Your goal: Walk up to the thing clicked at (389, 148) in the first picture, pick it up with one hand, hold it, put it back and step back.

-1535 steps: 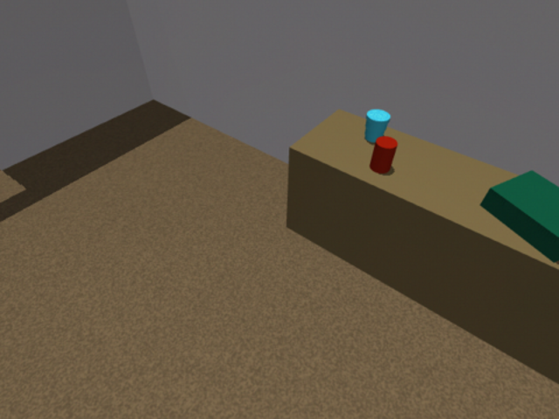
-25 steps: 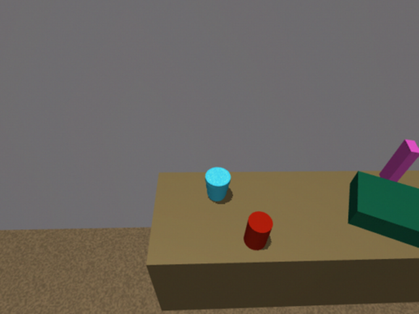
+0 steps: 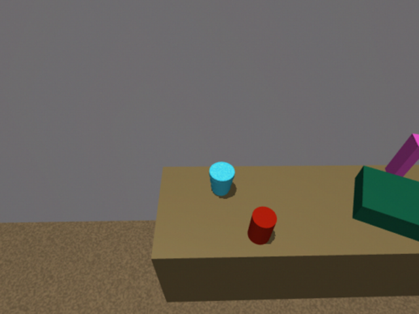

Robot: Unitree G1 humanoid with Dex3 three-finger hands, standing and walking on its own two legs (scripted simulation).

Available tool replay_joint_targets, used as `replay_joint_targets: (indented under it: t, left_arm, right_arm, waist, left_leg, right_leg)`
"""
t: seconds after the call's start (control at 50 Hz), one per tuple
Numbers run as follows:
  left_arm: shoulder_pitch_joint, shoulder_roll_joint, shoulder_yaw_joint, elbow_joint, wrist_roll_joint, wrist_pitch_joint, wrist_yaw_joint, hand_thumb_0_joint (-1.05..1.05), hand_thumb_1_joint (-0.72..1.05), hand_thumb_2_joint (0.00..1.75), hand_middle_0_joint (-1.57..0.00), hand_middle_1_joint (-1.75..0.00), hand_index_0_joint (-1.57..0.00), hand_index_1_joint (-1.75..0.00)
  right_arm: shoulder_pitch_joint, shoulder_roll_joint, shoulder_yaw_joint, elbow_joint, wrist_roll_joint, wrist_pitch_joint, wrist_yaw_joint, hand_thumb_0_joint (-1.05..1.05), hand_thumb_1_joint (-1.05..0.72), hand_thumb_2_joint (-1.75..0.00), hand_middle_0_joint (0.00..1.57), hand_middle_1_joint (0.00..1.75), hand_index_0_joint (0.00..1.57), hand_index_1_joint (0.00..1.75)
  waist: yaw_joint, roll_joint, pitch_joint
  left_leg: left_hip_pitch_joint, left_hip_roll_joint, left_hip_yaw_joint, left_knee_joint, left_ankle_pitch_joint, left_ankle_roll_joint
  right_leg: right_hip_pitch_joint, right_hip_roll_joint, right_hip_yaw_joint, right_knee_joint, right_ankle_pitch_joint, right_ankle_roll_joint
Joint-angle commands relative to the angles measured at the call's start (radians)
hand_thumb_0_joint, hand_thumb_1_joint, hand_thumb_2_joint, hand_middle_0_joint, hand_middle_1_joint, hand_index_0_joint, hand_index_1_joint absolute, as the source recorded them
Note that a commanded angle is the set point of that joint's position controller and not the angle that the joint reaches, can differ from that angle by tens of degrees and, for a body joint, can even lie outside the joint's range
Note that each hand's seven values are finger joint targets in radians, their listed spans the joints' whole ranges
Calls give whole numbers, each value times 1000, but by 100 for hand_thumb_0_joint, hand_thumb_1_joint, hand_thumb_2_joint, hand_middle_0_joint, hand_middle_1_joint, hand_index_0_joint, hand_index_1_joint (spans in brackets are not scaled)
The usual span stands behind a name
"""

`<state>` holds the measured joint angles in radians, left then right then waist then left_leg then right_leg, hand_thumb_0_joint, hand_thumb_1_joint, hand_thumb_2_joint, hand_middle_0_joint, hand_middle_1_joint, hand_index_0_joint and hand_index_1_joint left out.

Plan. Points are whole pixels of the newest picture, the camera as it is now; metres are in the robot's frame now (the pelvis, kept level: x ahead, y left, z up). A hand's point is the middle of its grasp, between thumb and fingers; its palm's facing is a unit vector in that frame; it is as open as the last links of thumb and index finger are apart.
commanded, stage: stand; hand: right
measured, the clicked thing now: (261, 226) +0.45 -0.15 -0.25
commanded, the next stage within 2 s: step back in 1.32 s
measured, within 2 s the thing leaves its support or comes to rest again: neither
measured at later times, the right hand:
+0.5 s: hand out of the picture +0.09 -0.25 -0.16, palm faces -0.03 +0.94 -0.35, open 7.3 cm
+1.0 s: hand out of the picture +0.10 -0.25 -0.15, palm faces -0.03 +0.94 -0.35, open 7.3 cm
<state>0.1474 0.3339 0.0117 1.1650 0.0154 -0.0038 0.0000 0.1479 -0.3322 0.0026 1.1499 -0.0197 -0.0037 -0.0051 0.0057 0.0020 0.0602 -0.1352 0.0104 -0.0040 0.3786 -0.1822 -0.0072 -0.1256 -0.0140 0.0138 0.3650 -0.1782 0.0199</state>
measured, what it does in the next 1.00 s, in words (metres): stands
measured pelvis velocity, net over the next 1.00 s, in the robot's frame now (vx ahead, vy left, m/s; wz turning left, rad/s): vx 0.02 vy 0.00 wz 0.01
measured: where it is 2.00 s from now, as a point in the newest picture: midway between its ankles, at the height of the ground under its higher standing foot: outside the picture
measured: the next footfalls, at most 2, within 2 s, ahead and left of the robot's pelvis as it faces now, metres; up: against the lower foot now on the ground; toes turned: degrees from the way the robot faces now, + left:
left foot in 1.82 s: -0.08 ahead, +0.14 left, +0.00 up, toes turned +0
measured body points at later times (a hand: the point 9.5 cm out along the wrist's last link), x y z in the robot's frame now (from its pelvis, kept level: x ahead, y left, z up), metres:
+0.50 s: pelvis +0.02 +0.00 +0.00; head +0.03 +0.00 +0.45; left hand +0.10 +0.30 -0.13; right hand +0.09 -0.30 -0.13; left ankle +0.02 +0.12 -0.75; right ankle +0.02 -0.13 -0.75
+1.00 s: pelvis +0.02 +0.00 +0.00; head +0.03 +0.00 +0.45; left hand +0.09 +0.30 -0.13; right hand +0.10 -0.30 -0.13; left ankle +0.02 +0.12 -0.75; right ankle +0.02 -0.13 -0.75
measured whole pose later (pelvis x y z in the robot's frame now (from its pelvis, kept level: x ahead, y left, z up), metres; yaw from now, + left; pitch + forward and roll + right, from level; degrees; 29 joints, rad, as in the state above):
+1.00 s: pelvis +0.02 +0.00 +0.00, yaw +1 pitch -3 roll +0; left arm 0.11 0.34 0.01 1.14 0.01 -0.01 0.00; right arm 0.11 -0.35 0.01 1.14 -0.01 -0.01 0.00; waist 0.00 0.00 0.05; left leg -0.09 0.00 -0.01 0.32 -0.19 0.00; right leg -0.07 -0.02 0.00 0.31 -0.19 0.02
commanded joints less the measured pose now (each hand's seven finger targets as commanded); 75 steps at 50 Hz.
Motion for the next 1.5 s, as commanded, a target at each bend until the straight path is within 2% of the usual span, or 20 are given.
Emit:
replay_joint_targets:
  t: [0.0, 0.06, 0.16, 0.2, 0.44, 0.48, 0.56, 0.64, 0.72, 0.8, 0.82, 0.94, 1.14, 1.24, 1.28, 1.3, 1.36, 1.38, 1.44, 1.48]
  left_arm:
    - [-50, 197, 26, -58, 1, -23, 13, 0, 90, 90, -20, -30, -20, -30]
    - [-54, 199, 25, -63, 0, -25, 15, 0, 90, 90, -20, -30, -20, -30]
    - [-54, 199, 23, -58, -2, -25, 15, 0, 90, 90, -20, -30, -20, -30]
    - [-54, 201, 25, -62, -2, -26, 16, 0, 90, 90, -20, -30, -20, -30]
    - [-75, 203, 30, -68, -3, -24, 15, 0, 90, 90, -20, -30, -20, -30]
    - [-71, 203, 30, -73, -4, -25, 14, 0, 90, 90, -20, -30, -20, -30]
    - [-69, 200, 29, -71, -4, -26, 15, 0, 90, 90, -20, -30, -20, -30]
    - [-77, 206, 31, -76, -5, -22, 15, 0, 90, 90, -20, -30, -20, -30]
    - [-72, 205, 31, -76, -4, -23, 15, 0, 90, 90, -20, -30, -20, -30]
    - [-74, 206, 30, -76, -5, -23, 15, 0, 90, 90, -20, -30, -20, -30]
    - [-76, 209, 31, -81, -4, -25, 15, 0, 90, 90, -20, -30, -20, -30]
    - [-71, 213, 31, -77, -3, -24, 14, 0, 90, 90, -20, -30, -20, -30]
    - [-66, 218, 33, -90, -3, -25, 12, 0, 90, 90, -20, -30, -20, -30]
    - [-56, 210, 29, -87, -6, -22, 10, 0, 90, 90, -20, -30, -20, -30]
    - [-59, 216, 30, -87, -6, -24, 11, 0, 90, 90, -20, -30, -20, -30]
    - [-68, 281, 78, -107, -19, -11, 15, 0, 90, 90, -20, -30, -20, -30]
    - [-36, 255, 81, -144, -19, -4, 22, 0, 90, 90, -20, -30, -20, -30]
    - [-47, 249, 82, -158, -19, -1, 22, 0, 90, 90, -20, -30, -20, -30]
    - [-41, 231, 80, -190, -15, 12, 19, 0, 90, 90, -20, -30, -20, -30]
    - [-24, 244, 84, -208, -9, 16, 17, 0, 90, 90, -20, -30, -20, -30]
  right_arm:
    - [-40, -204, -40, -53, 3, -25, -14, 0, -90, -90, 20, 30, 20, 30]
    - [-46, -206, -40, -50, 3, -25, -16, 0, -90, -90, 20, 30, 20, 30]
    - [-48, -205, -36, -46, 5, -27, -14, 0, -90, -90, 20, 30, 20, 30]
    - [-51, -213, -40, -48, 6, -27, -15, 0, -90, -90, 20, 30, 20, 30]
    - [-59, -212, -38, -51, 5, -27, -16, 0, -90, -90, 20, 30, 20, 30]
    - [-68, -219, -41, -55, 5, -30, -17, 0, -90, -90, 20, 30, 20, 30]
    - [-69, -221, -39, -57, 8, -31, -16, 0, -90, -90, 20, 30, 20, 30]
    - [-73, -225, -41, -55, 8, -29, -18, 0, -90, -90, 20, 30, 20, 30]
    - [-71, -223, -38, -57, 8, -30, -17, 0, -90, -90, 20, 30, 20, 30]
    - [-70, -221, -37, -59, 9, -28, -16, 0, -90, -90, 20, 30, 20, 30]
    - [-77, -225, -39, -62, 7, -28, -17, 0, -90, -90, 20, 30, 20, 30]
    - [-74, -224, -41, -59, 8, -24, -12, 0, -90, -90, 20, 30, 20, 30]
    - [-79, -228, -42, -66, 7, -28, -11, 0, -90, -90, 20, 30, 20, 30]
    - [-72, -227, -39, -61, 10, -31, -11, 0, -90, -90, 20, 30, 20, 30]
    - [-66, -224, -38, -62, 10, -28, -10, 0, -90, -90, 20, 30, 20, 30]
    - [-97, -281, -65, -78, 15, -9, -5, 0, -90, -90, 20, 30, 20, 30]
    - [-63, -273, -76, -111, 30, 3, -2, 0, -90, -90, 20, 30, 20, 30]
    - [-55, -272, -81, -120, 30, 6, -2, 0, -90, -90, 20, 30, 20, 30]
    - [-74, -287, -97, -155, 29, 20, 1, 0, -90, -90, 20, 30, 20, 30]
    - [-86, -279, -99, -181, 28, 27, 2, 0, -90, -90, 20, 30, 20, 30]
  waist:
    - [-10, -14, -32]
    - [-9, -11, -54]
    - [-10, -11, -41]
    - [-8, -8, -68]
    - [-10, -15, -59]
    - [-7, -6, -90]
    - [-6, -5, -93]
    - [-7, -2, -84]
    - [-7, -3, -95]
    - [-12, -10, -68]
    - [-7, -9, -85]
    - [-12, -11, -36]
    - [-7, 5, -78]
    - [-5, 1, -59]
    - [-7, -10, -63]
    - [-4, -22, 57]
    - [-15, 1, -54]
    - [-20, 4, -86]
    - [-16, 54, -116]
    - [-4, 30, -145]
  left_leg:
    - [7, 103, -100, -97, -7, 31]
    - [20, 108, -94, -88, 49, 35]
    - [16, 108, -92, -98, 76, 31]
    - [39, 113, -91, -90, 135, 31]
    - [30, 111, -85, -101, 136, 27]
    - [56, 116, -85, -90, 196, 29]
    - [68, 118, -86, -88, 222, 30]
    - [67, 121, -88, -93, 217, 27]
    - [72, 121, -82, -87, 240, 29]
    - [59, 116, -88, -103, 201, 24]
    - [73, 119, -84, -88, 223, 30]
    - [33, 110, -95, -118, 108, 26]
    - [47, 114, -94, -108, 146, 29]
    - [46, 113, -100, -118, 154, 23]
    - [43, 114, -99, -113, 146, 29]
    - [-39, 100, -109, -12, 287, 58]
    - [-14, 115, -98, 50, 376, 93]
    - [-29, 122, -109, 64, 380, 108]
    - [-70, 139, -141, 77, 278, 138]
    - [-66, 111, -120, 159, 222, 134]
  right_leg:
    - [-26, -93, 96, -86, -11, -36]
    - [0, -101, 95, -84, 56, -37]
    - [6, -101, 89, -85, 76, -31]
    - [26, -106, 84, -77, 122, -30]
    - [44, -110, 82, -93, 127, -28]
    - [58, -113, 77, -82, 184, -31]
    - [63, -114, 71, -80, 211, -27]
    - [58, -112, 67, -80, 188, -31]
    - [72, -116, 66, -77, 223, -29]
    - [53, -110, 63, -91, 175, -24]
    - [62, -118, 66, -88, 204, -28]
    - [31, -110, 67, -113, 89, -29]
    - [56, -118, 69, -98, 132, -38]
    - [38, -111, 63, -95, 108, -36]
    - [45, -115, 65, -98, 119, -35]
    - [-64, -91, 74, -7, 241, -37]
    - [-26, -77, 46, 74, 277, -61]
    - [-13, -68, 44, 114, 263, -72]
    - [-46, -54, 46, 180, 161, -84]
    - [-75, -84, 92, 165, 152, -113]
